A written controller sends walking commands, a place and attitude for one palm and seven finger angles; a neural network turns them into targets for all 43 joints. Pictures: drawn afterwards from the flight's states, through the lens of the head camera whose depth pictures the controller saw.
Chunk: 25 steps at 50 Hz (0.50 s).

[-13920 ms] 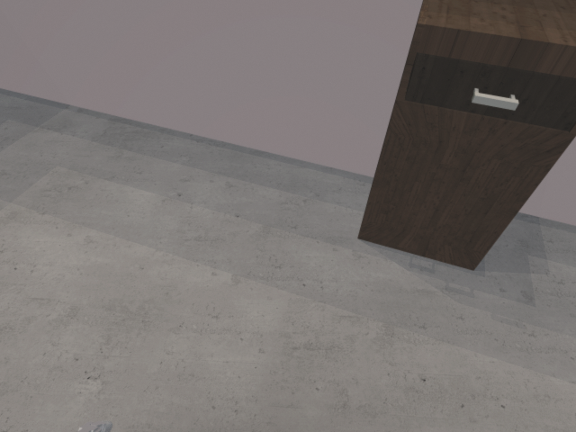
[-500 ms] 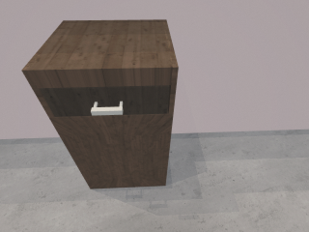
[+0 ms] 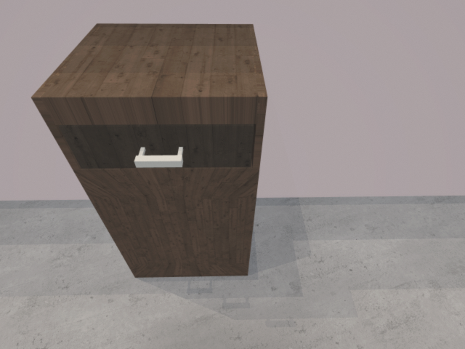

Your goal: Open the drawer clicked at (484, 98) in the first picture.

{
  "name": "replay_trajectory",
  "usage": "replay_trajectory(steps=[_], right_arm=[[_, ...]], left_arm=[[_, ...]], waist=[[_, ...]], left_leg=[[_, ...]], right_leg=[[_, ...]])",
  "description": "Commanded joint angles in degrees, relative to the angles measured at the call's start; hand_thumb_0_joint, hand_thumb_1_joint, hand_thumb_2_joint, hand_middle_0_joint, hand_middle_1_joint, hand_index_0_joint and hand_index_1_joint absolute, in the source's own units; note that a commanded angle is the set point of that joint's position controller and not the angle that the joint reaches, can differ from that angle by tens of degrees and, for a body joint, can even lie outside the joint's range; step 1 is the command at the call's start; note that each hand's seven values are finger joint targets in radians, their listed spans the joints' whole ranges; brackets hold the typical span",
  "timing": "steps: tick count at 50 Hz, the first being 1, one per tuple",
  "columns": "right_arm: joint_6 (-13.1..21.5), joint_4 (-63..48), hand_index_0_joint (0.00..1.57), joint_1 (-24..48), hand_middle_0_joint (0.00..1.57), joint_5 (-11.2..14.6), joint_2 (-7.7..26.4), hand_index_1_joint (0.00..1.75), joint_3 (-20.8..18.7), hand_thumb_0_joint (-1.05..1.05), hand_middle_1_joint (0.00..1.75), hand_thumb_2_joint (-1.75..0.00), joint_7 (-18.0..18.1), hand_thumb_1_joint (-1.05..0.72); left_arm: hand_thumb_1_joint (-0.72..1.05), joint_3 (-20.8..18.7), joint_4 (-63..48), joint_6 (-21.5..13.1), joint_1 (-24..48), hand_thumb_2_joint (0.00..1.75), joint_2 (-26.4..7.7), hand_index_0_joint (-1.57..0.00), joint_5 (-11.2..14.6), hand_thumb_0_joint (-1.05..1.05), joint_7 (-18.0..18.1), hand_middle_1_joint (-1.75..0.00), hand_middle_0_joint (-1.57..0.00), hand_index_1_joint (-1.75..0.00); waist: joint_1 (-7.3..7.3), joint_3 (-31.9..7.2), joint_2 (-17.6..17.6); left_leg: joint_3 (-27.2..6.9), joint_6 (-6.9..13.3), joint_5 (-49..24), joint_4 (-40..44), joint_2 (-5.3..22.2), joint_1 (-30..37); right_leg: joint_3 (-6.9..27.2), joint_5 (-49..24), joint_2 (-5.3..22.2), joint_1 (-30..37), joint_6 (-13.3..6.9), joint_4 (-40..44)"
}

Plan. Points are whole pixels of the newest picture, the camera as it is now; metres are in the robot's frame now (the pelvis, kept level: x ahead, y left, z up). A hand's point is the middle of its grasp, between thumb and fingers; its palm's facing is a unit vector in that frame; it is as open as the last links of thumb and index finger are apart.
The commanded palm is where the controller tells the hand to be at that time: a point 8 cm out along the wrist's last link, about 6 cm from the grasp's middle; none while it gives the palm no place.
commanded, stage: raise the hand with hooked fingers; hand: left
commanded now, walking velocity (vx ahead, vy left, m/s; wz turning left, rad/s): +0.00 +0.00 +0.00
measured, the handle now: (160, 156) +0.54 +0.23 +0.00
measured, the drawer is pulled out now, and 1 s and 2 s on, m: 0.00 0.00 0.00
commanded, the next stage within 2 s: move the hooked fingers above the handle in 1.82 s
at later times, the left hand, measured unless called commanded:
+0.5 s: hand (110, 328) +0.16 +0.23 -0.05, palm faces -0.01 -0.11 -0.99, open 9.5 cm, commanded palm +0.17 +0.22 +0.03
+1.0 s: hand (105, 238) +0.28 +0.25 +0.04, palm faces +0.10 -0.10 -0.99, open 12.4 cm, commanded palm +0.25 +0.25 +0.10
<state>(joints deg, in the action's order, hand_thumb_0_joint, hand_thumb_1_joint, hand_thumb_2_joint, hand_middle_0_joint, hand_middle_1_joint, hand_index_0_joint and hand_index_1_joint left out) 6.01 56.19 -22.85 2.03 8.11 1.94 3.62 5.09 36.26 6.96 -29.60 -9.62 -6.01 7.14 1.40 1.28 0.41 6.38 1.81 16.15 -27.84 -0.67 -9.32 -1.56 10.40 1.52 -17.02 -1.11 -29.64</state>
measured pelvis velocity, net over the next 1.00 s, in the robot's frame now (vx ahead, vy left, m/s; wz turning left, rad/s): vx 0.05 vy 0.01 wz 0.07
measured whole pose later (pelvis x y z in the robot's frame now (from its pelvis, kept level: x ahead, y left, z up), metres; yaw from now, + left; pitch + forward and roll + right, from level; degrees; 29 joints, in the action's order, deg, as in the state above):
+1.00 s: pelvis +0.05 +0.01 -0.01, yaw +4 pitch +4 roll +0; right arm -6.1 36.3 -9.9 -2.0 15.7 -1.9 -0.9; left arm 3.9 -7.3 2.7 -14.5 -22.5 -56.9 15.5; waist 4.4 -2.4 -3.6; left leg 1.5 2.2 22.2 -33.8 -2.4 -15.9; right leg 2.9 17.9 -2.0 -22.4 -1.0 -36.1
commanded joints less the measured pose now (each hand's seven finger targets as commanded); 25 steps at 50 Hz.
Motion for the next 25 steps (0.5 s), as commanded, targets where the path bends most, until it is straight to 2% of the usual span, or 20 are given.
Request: replay_trajectory(steps=[1, 2, 3, 4, 5, 6, 8, 9, 10, 11, 12, 14, 15, 17, 19, 20, 22, 23, 24, 25], right_arm=[[15.3, -19.1, 0.20, 12.2, 0.20, 3.6, 10.7, 0.30, -2.6, 0.00, 0.30, -0.90, 3.1, -0.90], [16.3, -19.7, 0.20, 11.9, 0.20, 2.1, 12.3, 0.30, -2.7, 0.00, 0.30, -0.90, 3.0, -0.90], [16.5, -21.5, 0.20, 12.3, 0.20, 0.7, 12.7, 0.30, -2.5, 0.00, 0.30, -0.90, 2.6, -0.90], [16.3, -24.0, 0.20, 12.4, 0.20, -0.5, 13.3, 0.30, -2.9, 0.00, 0.30, -0.90, 2.0, -0.90], [14.9, -26.1, 0.20, 13.4, 0.20, -2.4, 13.4, 0.30, -3.7, 0.00, 0.30, -0.90, 1.2, -0.90], [12.8, -28.5, 0.20, 15.4, 0.20, -4.0, 13.9, 0.30, -4.9, 0.00, 0.30, -0.90, 0.1, -0.90], [6.7, -32.2, 0.20, 18.5, 0.20, -5.6, 13.8, 0.30, -5.5, 0.00, 0.30, -0.90, -2.6, -0.90], [3.1, -33.1, 0.20, 19.4, 0.20, -5.3, 13.7, 0.30, -5.6, 0.00, 0.30, -0.90, -4.1, -0.90], [-0.4, -34.8, 0.20, 21.8, 0.20, -5.0, 13.2, 0.30, -5.1, 0.00, 0.30, -0.90, -5.2, -0.90], [-3.0, -36.3, 0.20, 24.0, 0.20, -4.6, 12.6, 0.30, -4.9, 0.00, 0.30, -0.90, -5.8, -0.90], [-4.9, -37.4, 0.20, 25.4, 0.20, -4.3, 11.9, 0.30, -4.8, 0.00, 0.30, -0.90, -6.4, -0.90], [-7.8, -37.9, 0.20, 27.1, 0.20, -4.1, 11.2, 0.30, -4.7, 0.00, 0.30, -0.90, -7.1, -0.90], [-8.7, -37.8, 0.20, 27.3, 0.20, -4.3, 10.6, 0.30, -4.6, 0.00, 0.30, -0.90, -7.5, -0.90], [-8.8, -37.2, 0.20, 25.7, 0.20, -4.8, 9.8, 0.30, -4.6, 0.00, 0.30, -0.90, -7.6, -0.90], [-9.0, -36.1, 0.20, 25.2, 0.20, -5.9, 10.0, 0.30, -5.1, 0.00, 0.30, -0.90, -7.5, -0.90], [-8.8, -36.5, 0.20, 25.5, 0.20, -6.3, 10.1, 0.30, -5.2, 0.00, 0.30, -0.90, -7.4, -0.90], [-8.3, -36.2, 0.20, 25.8, 0.20, -7.0, 10.6, 0.30, -5.2, 0.00, 0.30, -0.90, -7.4, -0.90], [-8.3, -35.8, 0.20, 25.8, 0.20, -7.2, 10.8, 0.30, -5.2, 0.00, 0.30, -0.90, -7.2, -0.90], [-8.3, -35.4, 0.20, 25.9, 0.20, -7.2, 10.7, 0.30, -5.0, 0.00, 0.30, -0.90, -6.9, -0.90], [-8.0, -35.1, 0.20, 25.5, 0.20, -7.0, 10.9, 0.30, -5.2, 0.00, 0.30, -0.90, -6.6, -0.90]], left_arm=[[0.78, 6.8, -43.7, -2.9, 11.5, 0.85, -2.3, -0.21, -6.8, 0.00, 7.5, -0.37, -0.21, -0.37], [0.76, 7.3, -45.5, -3.6, 11.7, 0.84, -4.7, -0.21, -12.4, 0.00, 8.8, -0.39, -0.21, -0.39], [0.74, 9.2, -46.0, -3.8, 9.6, 0.83, -4.1, -0.21, -17.6, 0.00, 9.8, -0.40, -0.21, -0.40], [0.71, 10.0, -46.1, -4.4, 10.7, 0.82, -4.8, -0.21, -23.2, 0.00, 11.0, -0.42, -0.21, -0.42], [0.69, 8.7, -44.7, -4.7, 11.7, 0.81, -5.7, -0.22, -29.7, 0.00, 13.1, -0.43, -0.22, -0.43], [0.67, 5.7, -40.5, -4.7, 6.7, 0.80, -7.3, -0.22, -35.4, 0.00, 15.2, -0.45, -0.22, -0.45], [0.62, 4.7, -32.7, -5.6, -6.1, 0.78, -5.8, -0.22, -43.9, 0.00, 17.1, -0.48, -0.22, -0.48], [0.60, 2.4, -30.2, -6.3, -9.9, 0.77, -6.4, -0.22, -46.8, 0.00, 17.2, -0.50, -0.22, -0.50], [0.57, 1.4, -32.1, -7.3, -9.5, 0.76, -7.1, -0.22, -49.1, 0.00, 17.4, -0.51, -0.22, -0.51], [0.55, -0.1, -34.6, -8.1, -7.8, 0.75, -8.6, -0.22, -51.2, 0.00, 17.8, -0.53, -0.22, -0.53], [0.53, -1.1, -36.6, -8.5, -6.8, 0.74, -9.3, -0.23, -52.8, 0.00, 18.4, -0.54, -0.23, -0.54], [0.48, -3.8, -41.6, -9.0, -3.1, 0.72, -12.2, -0.23, -55.4, 0.00, 20.3, -0.57, -0.23, -0.57], [0.46, -3.3, -43.2, -8.9, -0.7, 0.71, -11.8, -0.23, -56.4, 0.00, 21.2, -0.58, -0.23, -0.58], [0.41, -4.4, -45.9, -9.3, 1.8, 0.69, -13.2, -0.24, -57.9, 0.00, 22.9, -0.62, -0.24, -0.62], [0.36, -5.9, -51.4, -9.7, 11.0, 0.67, -16.1, -0.24, -60.0, 0.00, 24.4, -0.64, -0.24, -0.64], [0.34, -5.1, -53.2, -9.8, 13.2, 0.66, -15.9, -0.24, -60.3, 0.00, 24.9, -0.66, -0.24, -0.66], [0.29, -3.9, -54.7, -10.3, 17.2, 0.64, -15.9, -0.24, -60.4, 0.00, 24.5, -0.69, -0.24, -0.69], [0.27, -3.2, -55.5, -10.5, 20.2, 0.63, -15.9, -0.25, -59.5, 0.00, 23.9, -0.70, -0.25, -0.70], [0.25, -0.6, -55.9, -10.3, 22.3, 0.62, -13.3, -0.25, -57.8, 0.00, 22.8, -0.72, -0.25, -0.72], [0.22, -0.4, -55.3, -10.4, 22.1, 0.61, -13.3, -0.25, -56.4, 0.00, 21.8, -0.74, -0.25, -0.74]], waist=[[-2.53, 2.4, -4.9], [-3.45, 1.2, -0.8], [-3.44, 2.2, 3.4], [-3.75, 1.7, 3.7], [-3.91, -0.4, 6.7], [-2.22, 0.4, 7.9], [1.71, 2.7, 14.3], [3.81, 0.9, 16.0], [5.01, -1.8, 17.3], [5.84, -3.1, 17.2], [6.34, -4.2, 13.7], [7.65, -6.9, 6.2], [7.58, -8.7, 2.6], [7.20, -15.0, -2.1], [5.11, -19.0, -3.6], [4.29, -20.1, -4.7], [2.08, -19.6, -4.9], [0.83, -19.6, -4.8], [-0.75, -17.2, -3.4], [-0.87, -17.0, -2.8]], left_leg=[[-8.2, -0.9, 14.6, 8.0, 1.1, -12.6], [-9.4, -0.6, 16.5, 5.9, 1.0, -13.1], [-10.0, -0.1, 16.4, 3.3, 0.4, -14.3], [-10.3, -0.1, 15.8, 0.8, -0.6, -15.2], [-10.0, -0.4, 14.7, -1.8, -1.9, -14.9], [-9.5, -0.6, 14.4, -3.5, -2.9, -16.0], [-7.2, -0.9, 10.9, -5.8, -4.1, -19.8], [-7.1, -1.0, 7.5, -6.0, -4.2, -20.9], [-6.2, -1.1, 4.9, -5.6, -4.2, -22.1], [-5.5, -1.0, 5.2, -5.0, -4.3, -23.1], [-5.1, -1.1, 4.5, -4.5, -4.1, -21.9], [-5.1, -1.4, -1.3, -5.4, -3.9, -19.6], [-5.2, -1.4, -3.8, -6.1, -3.4, -18.9], [-5.5, -1.3, -8.8, -8.3, -2.9, -16.4], [-7.2, -1.2, -10.9, -11.3, -2.8, -13.2], [-7.4, -0.8, -11.0, -12.7, -2.8, -11.5], [-7.6, -0.6, -9.9, -15.6, -2.9, -9.1], [-8.1, -0.3, -9.1, -16.1, -2.7, -9.2], [-9.0, 0.2, -8.1, -16.3, -2.7, -8.9], [-8.9, 0.4, -7.2, -15.7, -2.5, -9.4]], right_leg=[[-0.2, 12.4, -2.3, -4.5, -0.6, -0.7], [1.0, 16.2, -2.2, -6.9, -0.6, -0.7], [2.3, 19.5, -2.4, -10.1, -0.9, -0.9], [4.2, 21.8, -2.4, -11.7, -1.0, -1.1], [5.7, 25.5, -2.7, -13.4, -1.3, -0.4], [7.1, 29.5, -2.9, -14.4, -1.9, 1.0], [11.1, 31.8, -3.1, -13.6, -3.0, 3.3], [13.2, 26.9, -2.9, -10.1, -3.6, 3.4], [13.4, 20.8, -2.5, -6.0, -3.8, 1.5], [13.8, 19.7, -2.1, -4.3, -3.6, 0.9], [13.2, 18.1, -2.3, -3.1, -3.8, 0.0], [12.4, 9.5, -3.4, -2.4, -4.7, -3.9], [12.3, 5.1, -3.8, -3.1, -5.1, -6.0], [13.2, -3.9, -4.4, -3.2, -5.2, -8.9], [15.7, -5.0, -4.6, -6.9, -5.1, -10.1], [15.5, -4.3, -4.3, -8.8, -4.8, -10.1], [15.5, -0.5, -4.2, -14.4, -4.6, -9.5], [14.2, 0.1, -4.1, -15.1, -4.3, -9.8], [13.1, 0.8, -4.1, -16.5, -3.7, -9.0], [11.8, 1.3, -4.1, -15.8, -3.4, -9.0]])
